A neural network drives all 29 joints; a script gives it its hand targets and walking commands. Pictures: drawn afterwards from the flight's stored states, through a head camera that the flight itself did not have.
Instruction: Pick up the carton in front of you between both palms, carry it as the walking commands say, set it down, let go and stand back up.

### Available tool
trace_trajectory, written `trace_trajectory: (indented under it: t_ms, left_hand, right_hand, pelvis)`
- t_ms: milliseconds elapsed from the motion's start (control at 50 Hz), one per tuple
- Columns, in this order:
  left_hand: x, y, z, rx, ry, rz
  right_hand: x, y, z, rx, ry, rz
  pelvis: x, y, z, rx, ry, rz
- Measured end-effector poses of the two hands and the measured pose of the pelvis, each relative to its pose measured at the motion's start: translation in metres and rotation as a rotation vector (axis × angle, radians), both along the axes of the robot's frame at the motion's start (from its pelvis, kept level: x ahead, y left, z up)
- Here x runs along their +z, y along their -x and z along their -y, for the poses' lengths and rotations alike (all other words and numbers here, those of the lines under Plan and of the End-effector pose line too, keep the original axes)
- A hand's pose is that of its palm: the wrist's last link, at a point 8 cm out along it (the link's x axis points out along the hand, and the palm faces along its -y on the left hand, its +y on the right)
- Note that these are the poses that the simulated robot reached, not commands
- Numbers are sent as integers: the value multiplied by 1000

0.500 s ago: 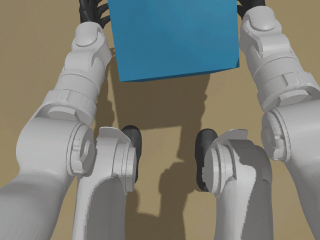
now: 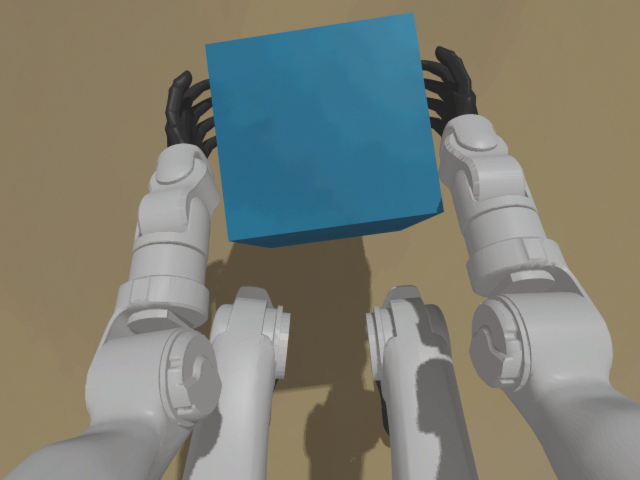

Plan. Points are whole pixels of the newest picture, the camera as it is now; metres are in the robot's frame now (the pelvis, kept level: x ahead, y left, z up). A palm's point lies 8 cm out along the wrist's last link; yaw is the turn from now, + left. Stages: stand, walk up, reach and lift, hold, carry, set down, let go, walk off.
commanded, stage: reach and lift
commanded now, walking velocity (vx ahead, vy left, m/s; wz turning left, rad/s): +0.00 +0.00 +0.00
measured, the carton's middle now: (324, 158) +0.50 +0.00 -0.15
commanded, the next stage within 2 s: none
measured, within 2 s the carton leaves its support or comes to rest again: neither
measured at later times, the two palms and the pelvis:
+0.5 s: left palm (108, 101) +0.47 +0.15 +0.08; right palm (526, 82) +0.47 -0.15 +0.07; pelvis +0.02 +0.00 +0.13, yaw -1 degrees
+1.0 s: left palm out of the picture +0.43 +0.15 +0.24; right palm out of the picture +0.43 -0.15 +0.24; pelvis +0.08 +0.00 +0.27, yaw -2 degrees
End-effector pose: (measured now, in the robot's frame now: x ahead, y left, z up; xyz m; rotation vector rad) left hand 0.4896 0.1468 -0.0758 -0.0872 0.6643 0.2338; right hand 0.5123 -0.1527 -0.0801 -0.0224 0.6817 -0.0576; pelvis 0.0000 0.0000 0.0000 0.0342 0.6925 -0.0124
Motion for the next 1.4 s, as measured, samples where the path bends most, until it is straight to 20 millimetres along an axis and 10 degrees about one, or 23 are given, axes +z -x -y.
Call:
trace_trajectory:
  t_ms: [540,1080,1400]
  left_hand:
    - [169,25,-2,-49,-12,-4]
    - [342,64,-2,-83,-13,-7]
    - [436,83,-3,-122,-33,14]
  right_hand:
    - [166,41,-1,-51,-9,-6]
    - [340,90,-1,-95,-16,-9]
    - [435,115,-2,-109,-4,13]
  pelvis:
    - [141,-27,-3,-5,18,14]
    - [295,-87,-5,-12,34,325]
    - [355,-111,-5,-14,42,603]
